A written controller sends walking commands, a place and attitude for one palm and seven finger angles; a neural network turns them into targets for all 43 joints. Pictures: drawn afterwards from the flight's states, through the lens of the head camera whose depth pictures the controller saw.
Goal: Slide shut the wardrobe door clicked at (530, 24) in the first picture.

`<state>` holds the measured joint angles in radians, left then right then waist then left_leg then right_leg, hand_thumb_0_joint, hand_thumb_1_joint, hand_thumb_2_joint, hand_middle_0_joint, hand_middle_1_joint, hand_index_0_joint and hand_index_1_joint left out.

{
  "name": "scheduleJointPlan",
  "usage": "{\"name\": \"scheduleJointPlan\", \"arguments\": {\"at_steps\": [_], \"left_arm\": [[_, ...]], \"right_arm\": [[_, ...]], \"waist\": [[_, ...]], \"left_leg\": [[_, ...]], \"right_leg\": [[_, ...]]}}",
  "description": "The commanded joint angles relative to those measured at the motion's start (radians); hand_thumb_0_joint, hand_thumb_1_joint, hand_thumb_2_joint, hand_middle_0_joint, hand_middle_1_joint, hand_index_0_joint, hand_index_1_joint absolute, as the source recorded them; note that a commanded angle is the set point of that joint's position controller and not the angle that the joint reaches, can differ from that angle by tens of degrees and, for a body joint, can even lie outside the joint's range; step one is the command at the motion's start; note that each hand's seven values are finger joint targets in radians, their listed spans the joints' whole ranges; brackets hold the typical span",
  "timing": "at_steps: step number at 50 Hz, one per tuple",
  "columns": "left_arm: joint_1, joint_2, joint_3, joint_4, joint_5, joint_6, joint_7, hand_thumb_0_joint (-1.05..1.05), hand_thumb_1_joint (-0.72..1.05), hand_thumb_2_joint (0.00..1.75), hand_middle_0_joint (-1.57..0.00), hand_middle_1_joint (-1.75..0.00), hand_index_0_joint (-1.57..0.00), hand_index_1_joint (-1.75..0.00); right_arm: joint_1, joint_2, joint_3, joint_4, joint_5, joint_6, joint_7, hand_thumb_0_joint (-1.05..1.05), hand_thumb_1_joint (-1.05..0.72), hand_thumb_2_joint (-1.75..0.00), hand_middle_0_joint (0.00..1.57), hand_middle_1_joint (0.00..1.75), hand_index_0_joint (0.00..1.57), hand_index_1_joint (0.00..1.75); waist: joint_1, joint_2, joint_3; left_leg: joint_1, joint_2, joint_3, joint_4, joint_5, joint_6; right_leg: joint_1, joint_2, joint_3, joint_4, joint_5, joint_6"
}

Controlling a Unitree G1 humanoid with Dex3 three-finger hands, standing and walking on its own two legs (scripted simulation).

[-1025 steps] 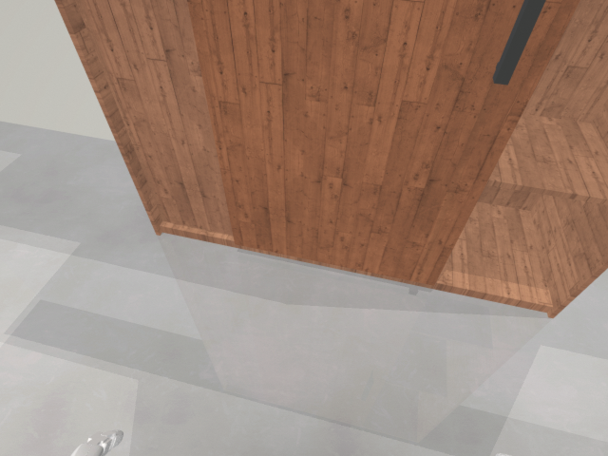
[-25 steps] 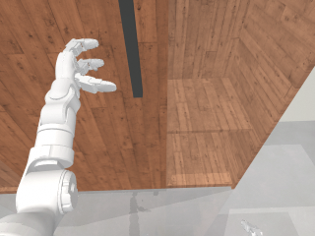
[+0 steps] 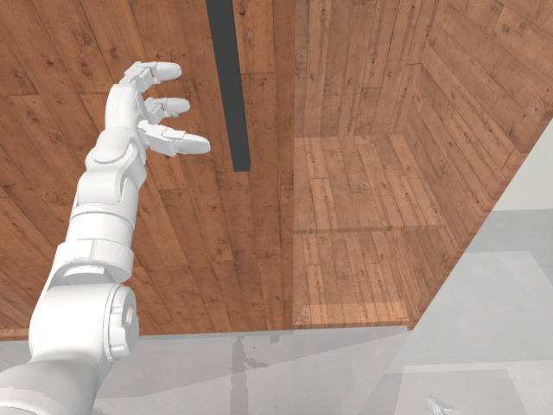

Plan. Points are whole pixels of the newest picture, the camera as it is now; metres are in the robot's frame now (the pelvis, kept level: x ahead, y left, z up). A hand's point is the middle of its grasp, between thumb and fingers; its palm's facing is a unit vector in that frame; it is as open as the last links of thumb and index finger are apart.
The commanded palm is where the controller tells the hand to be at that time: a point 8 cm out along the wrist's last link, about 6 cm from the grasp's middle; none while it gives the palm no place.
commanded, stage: feel for the door with the fingertips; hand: left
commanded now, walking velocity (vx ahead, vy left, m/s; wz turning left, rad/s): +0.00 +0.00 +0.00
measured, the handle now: (230, 68) +0.51 +0.07 +0.27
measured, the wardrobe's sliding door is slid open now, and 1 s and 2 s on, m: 0.43 0.43 0.43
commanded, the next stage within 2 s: slide the fingers in behind the handle in 0.70 s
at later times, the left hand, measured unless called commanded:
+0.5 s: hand (192, 112) +0.46 +0.13 +0.23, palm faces +0.08 -1.00 +0.01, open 14.0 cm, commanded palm +0.44 +0.17 +0.23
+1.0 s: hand (196, 109) +0.47 +0.12 +0.23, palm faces +0.06 -1.00 +0.00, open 13.9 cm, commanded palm +0.44 +0.16 +0.23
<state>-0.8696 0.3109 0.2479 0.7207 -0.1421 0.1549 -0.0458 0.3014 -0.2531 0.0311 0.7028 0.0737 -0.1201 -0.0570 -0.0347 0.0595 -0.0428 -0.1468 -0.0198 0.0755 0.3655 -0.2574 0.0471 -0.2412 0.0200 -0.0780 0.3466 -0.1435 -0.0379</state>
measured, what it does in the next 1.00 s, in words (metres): stands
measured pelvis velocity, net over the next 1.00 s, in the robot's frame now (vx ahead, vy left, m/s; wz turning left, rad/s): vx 0.00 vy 0.01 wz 0.01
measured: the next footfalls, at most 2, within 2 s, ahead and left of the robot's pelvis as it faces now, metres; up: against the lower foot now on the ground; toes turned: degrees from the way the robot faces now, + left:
none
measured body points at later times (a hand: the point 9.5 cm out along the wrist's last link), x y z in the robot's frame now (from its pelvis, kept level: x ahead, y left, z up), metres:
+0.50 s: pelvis +0.00 +0.00 +0.00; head +0.01 -0.01 +0.45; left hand +0.45 +0.18 +0.23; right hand +0.12 -0.24 -0.11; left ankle -0.04 +0.08 -0.75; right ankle +0.02 -0.10 -0.75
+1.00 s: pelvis +0.00 +0.01 +0.00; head +0.01 -0.01 +0.45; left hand +0.46 +0.18 +0.23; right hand +0.07 -0.24 -0.12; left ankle -0.04 +0.08 -0.75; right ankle +0.02 -0.10 -0.75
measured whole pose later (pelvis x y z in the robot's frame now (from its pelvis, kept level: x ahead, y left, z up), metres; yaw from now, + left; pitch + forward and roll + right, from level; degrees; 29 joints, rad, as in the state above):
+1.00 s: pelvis +0.00 +0.01 +0.00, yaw +0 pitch +3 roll -1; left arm -0.99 0.25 0.21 0.87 -0.13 0.08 0.03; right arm 0.34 -0.25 0.02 0.76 0.05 -0.16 -0.05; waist -0.04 0.05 -0.04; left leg -0.18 -0.03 0.07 0.38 -0.25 0.06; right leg -0.28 0.01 -0.08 0.36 -0.14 -0.03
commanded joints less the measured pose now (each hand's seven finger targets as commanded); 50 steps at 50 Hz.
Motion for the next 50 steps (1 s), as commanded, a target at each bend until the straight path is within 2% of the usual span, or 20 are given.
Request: {"name": "scheduleJointPlan", "arguments": {"at_steps": [1,4,6,10,12,15,18,20,23,25,27,30,33,35,38,40,43,45,46,50], "left_arm": [[-0.536,0.068,-0.060,-0.315,-0.050,-0.062,-0.024,0.00,-0.50,0.30,-0.30,-1.20,-0.30,-1.20],[-0.545,0.085,-0.030,-0.357,-0.052,-0.063,0.006,0.00,-0.50,0.30,-0.30,-1.20,-0.30,-1.20],[-0.571,0.096,-0.028,-0.360,-0.040,-0.063,0.037,0.00,-0.50,0.30,-0.30,-1.20,-0.30,-1.20],[-0.532,0.124,0.004,-0.314,-0.010,-0.042,0.095,0.00,-0.50,0.30,-0.30,-1.20,-0.30,-1.20],[-0.551,0.087,-0.022,-0.319,0.000,-0.039,0.105,0.00,-0.50,0.30,-0.30,-1.20,-0.30,-1.20],[-0.506,0.161,0.046,-0.237,0.012,-0.031,0.116,0.00,-0.50,0.30,-0.30,-1.20,-0.30,-1.20],[-0.547,0.132,0.015,-0.231,0.017,-0.036,0.101,0.00,-0.50,0.30,-0.30,-1.20,-0.30,-1.20],[-0.531,0.129,0.010,-0.201,0.018,-0.043,0.092,0.00,-0.50,0.30,-0.30,-1.20,-0.30,-1.20],[-0.594,0.113,-0.017,-0.189,0.014,-0.055,0.072,0.00,-0.50,0.30,-0.30,-1.20,-0.30,-1.20],[-0.610,0.093,-0.035,-0.192,0.008,-0.067,0.063,0.00,-0.50,0.30,-0.30,-1.20,-0.30,-1.20],[-0.662,0.074,-0.053,-0.208,0.002,-0.079,0.055,0.00,-0.50,0.30,-0.30,-1.20,-0.30,-1.20],[-0.672,0.127,-0.010,-0.195,-0.007,-0.095,0.056,0.00,-0.50,0.30,-0.30,-1.20,-0.30,-1.20],[-0.690,0.085,-0.040,-0.168,-0.004,-0.101,0.059,0.00,-0.50,0.30,-0.30,-1.20,-0.30,-1.20],[-0.657,0.131,-0.001,-0.112,0.006,-0.101,0.069,0.00,-0.50,0.30,-0.30,-1.20,-0.30,-1.20],[-0.691,0.088,-0.033,-0.126,0.005,-0.108,0.069,0.00,-0.50,0.30,-0.30,-1.20,-0.30,-1.20],[-0.695,0.112,-0.018,-0.077,0.009,-0.116,0.071,0.00,-0.50,0.30,-0.30,-1.20,-0.30,-1.20],[-0.725,0.070,-0.056,-0.097,0.017,-0.133,0.067,0.00,-0.50,0.30,-0.30,-1.20,-0.30,-1.20],[-0.684,0.098,-0.029,-0.075,0.019,-0.138,0.069,0.00,-0.50,0.30,-0.30,-1.20,-0.30,-1.20],[-0.700,0.065,-0.056,-0.087,0.015,-0.140,0.066,0.00,-0.50,0.30,-0.30,-1.20,-0.30,-1.20],[-0.667,0.080,-0.034,-0.085,0.002,-0.142,0.061,0.00,-0.50,0.30,-0.30,-1.20,-0.30,-1.20]], "right_arm": [[-0.071,-0.124,-0.045,-0.136,0.005,-0.055,-0.007,0.00,-0.90,-0.90,0.20,0.30,0.20,0.30],[-0.074,-0.120,-0.047,-0.122,0.000,-0.063,-0.005,0.00,-0.90,-0.90,0.20,0.30,0.20,0.30],[-0.077,-0.118,-0.043,-0.109,-0.004,-0.061,-0.003,0.00,-0.90,-0.90,0.20,0.30,0.20,0.30],[-0.084,-0.115,-0.039,-0.104,-0.011,-0.053,0.002,0.00,-0.90,-0.90,0.20,0.30,0.20,0.30],[-0.092,-0.106,-0.037,-0.108,-0.011,-0.053,0.004,0.00,-0.90,-0.90,0.20,0.30,0.20,0.30],[-0.078,-0.114,-0.037,-0.105,-0.016,-0.038,0.000,0.00,-0.90,-0.90,0.20,0.30,0.20,0.30],[-0.072,-0.109,-0.035,-0.112,-0.014,-0.035,-0.002,0.00,-0.90,-0.90,0.20,0.30,0.20,0.30],[-0.068,-0.111,-0.037,-0.115,-0.014,-0.029,-0.002,0.00,-0.90,-0.90,0.20,0.30,0.20,0.30],[-0.049,-0.113,-0.038,-0.106,-0.009,-0.033,-0.005,0.00,-0.90,-0.90,0.20,0.30,0.20,0.30],[-0.048,-0.113,-0.040,-0.109,-0.010,-0.037,-0.006,0.00,-0.90,-0.90,0.20,0.30,0.20,0.30],[-0.039,-0.111,-0.043,-0.101,-0.010,-0.045,-0.008,0.00,-0.90,-0.90,0.20,0.30,0.20,0.30],[-0.025,-0.120,-0.046,-0.087,-0.015,-0.049,-0.012,0.00,-0.90,-0.90,0.20,0.30,0.20,0.30],[-0.010,-0.118,-0.046,-0.075,-0.013,-0.061,-0.008,0.00,-0.90,-0.90,0.20,0.30,0.20,0.30],[0.004,-0.125,-0.048,-0.063,-0.018,-0.056,-0.006,0.00,-0.90,-0.90,0.20,0.30,0.20,0.30],[0.004,-0.121,-0.048,-0.065,-0.015,-0.063,-0.003,0.00,-0.90,-0.90,0.20,0.30,0.20,0.30],[0.020,-0.127,-0.050,-0.053,-0.018,-0.062,-0.004,0.00,-0.90,-0.90,0.20,0.30,0.20,0.30],[0.018,-0.121,-0.050,-0.056,-0.017,-0.074,-0.001,0.00,-0.90,-0.90,0.20,0.30,0.20,0.30],[0.026,-0.126,-0.052,-0.053,-0.019,-0.074,0.000,0.00,-0.90,-0.90,0.20,0.30,0.20,0.30],[0.021,-0.123,-0.049,-0.056,-0.017,-0.077,0.001,0.00,-0.90,-0.90,0.20,0.30,0.20,0.30],[0.022,-0.127,-0.052,-0.057,-0.019,-0.081,-0.001,0.00,-0.90,-0.90,0.20,0.30,0.20,0.30]], "waist": [[-0.024,-0.069,-0.319],[-0.013,-0.068,-0.346],[-0.013,-0.044,-0.323],[0.010,-0.087,-0.295],[0.003,-0.071,-0.311],[0.019,-0.126,-0.304],[0.001,-0.107,-0.308],[0.005,-0.097,-0.301],[-0.023,-0.103,-0.294],[-0.021,-0.067,-0.300],[-0.037,-0.047,-0.324],[-0.029,-0.060,-0.340],[-0.040,-0.080,-0.335],[-0.025,-0.083,-0.316],[-0.037,-0.077,-0.318],[-0.037,-0.094,-0.283],[-0.046,-0.049,-0.293],[-0.033,-0.060,-0.303],[-0.042,-0.039,-0.303],[-0.030,-0.095,-0.313]], "left_leg": [[0.072,0.032,-0.089,-0.011,0.349,-0.017],[0.091,0.032,-0.095,-0.003,0.366,-0.022],[0.071,0.029,-0.095,-0.013,0.334,-0.025],[0.022,0.025,-0.086,-0.027,0.303,-0.021],[0.034,0.025,-0.081,-0.026,0.313,-0.022],[-0.003,0.025,-0.078,-0.032,0.307,-0.021],[0.012,0.026,-0.068,-0.026,0.324,-0.018],[0.004,0.026,-0.066,-0.025,0.323,-0.018],[0.018,0.028,-0.069,-0.019,0.304,-0.016],[0.027,0.025,-0.074,-0.016,0.305,-0.017],[0.060,0.028,-0.081,-0.008,0.323,-0.019],[0.050,0.027,-0.086,-0.008,0.328,-0.020],[0.051,0.029,-0.090,-0.008,0.330,-0.022],[0.027,0.028,-0.090,-0.013,0.327,-0.025],[0.036,0.029,-0.085,-0.012,0.323,-0.023],[0.008,0.030,-0.087,-0.018,0.297,-0.023],[0.035,0.030,-0.089,-0.017,0.286,-0.024],[0.036,0.033,-0.095,-0.019,0.298,-0.028],[0.046,0.033,-0.093,-0.019,0.286,-0.028],[0.032,0.036,-0.097,-0.025,0.291,-0.028]], "right_leg": [[0.173,-0.014,0.061,0.007,0.287,0.001],[0.167,-0.013,0.061,0.016,0.281,0.002],[0.160,-0.014,0.059,0.010,0.247,0.002],[0.189,-0.021,0.060,0.008,0.223,0.003],[0.190,-0.020,0.065,0.013,0.241,0.003],[0.223,-0.022,0.066,0.012,0.246,0.004],[0.215,-0.023,0.073,0.015,0.285,0.005],[0.218,-0.026,0.071,0.013,0.281,0.003],[0.182,-0.020,0.072,0.007,0.271,0.006],[0.177,-0.023,0.071,0.008,0.258,0.001],[0.156,-0.018,0.072,0.010,0.265,0.002],[0.176,-0.020,0.069,0.010,0.261,-0.001],[0.152,-0.015,0.067,0.013,0.260,0.004],[0.159,-0.018,0.063,0.012,0.249,-0.001],[0.145,-0.015,0.067,0.013,0.257,0.003],[0.139,-0.019,0.064,0.005,0.225,0.002],[0.111,-0.015,0.066,0.007,0.209,0.000],[0.120,-0.017,0.062,0.008,0.199,-0.003],[0.105,-0.014,0.066,0.006,0.195,-0.001],[0.135,-0.015,0.062,0.009,0.199,-0.001]]}}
